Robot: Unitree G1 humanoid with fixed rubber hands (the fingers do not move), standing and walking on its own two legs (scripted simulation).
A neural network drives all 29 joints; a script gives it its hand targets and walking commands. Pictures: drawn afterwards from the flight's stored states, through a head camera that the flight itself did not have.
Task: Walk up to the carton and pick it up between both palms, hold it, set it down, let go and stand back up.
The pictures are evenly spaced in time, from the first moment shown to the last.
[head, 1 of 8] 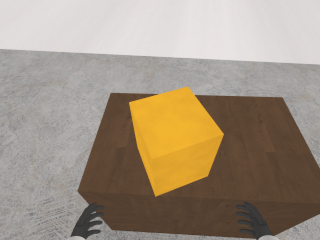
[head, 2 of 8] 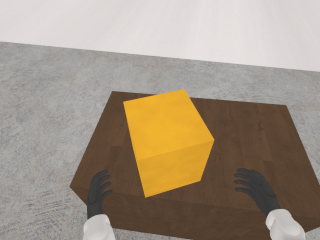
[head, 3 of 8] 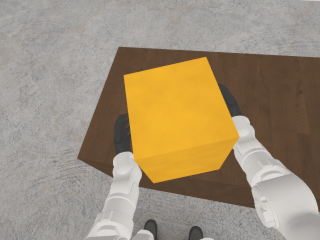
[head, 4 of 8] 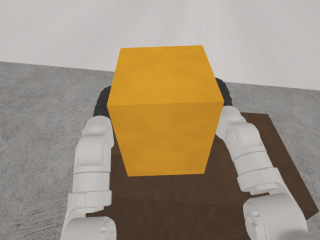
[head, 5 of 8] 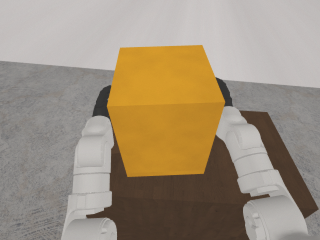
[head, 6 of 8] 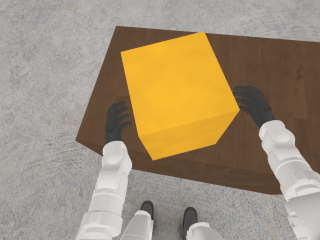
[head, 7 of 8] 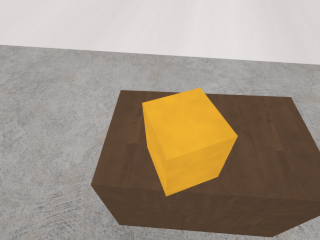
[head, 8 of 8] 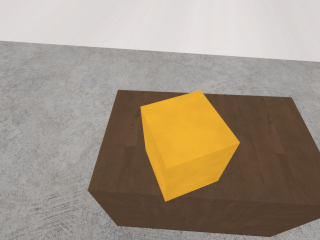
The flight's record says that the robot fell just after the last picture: no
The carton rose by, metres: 0.23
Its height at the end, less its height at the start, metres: +0.00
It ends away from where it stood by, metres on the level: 0.02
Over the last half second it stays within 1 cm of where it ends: yes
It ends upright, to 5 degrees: yes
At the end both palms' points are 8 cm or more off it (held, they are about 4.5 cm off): yes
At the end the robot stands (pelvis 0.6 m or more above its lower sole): yes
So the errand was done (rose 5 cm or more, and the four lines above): yes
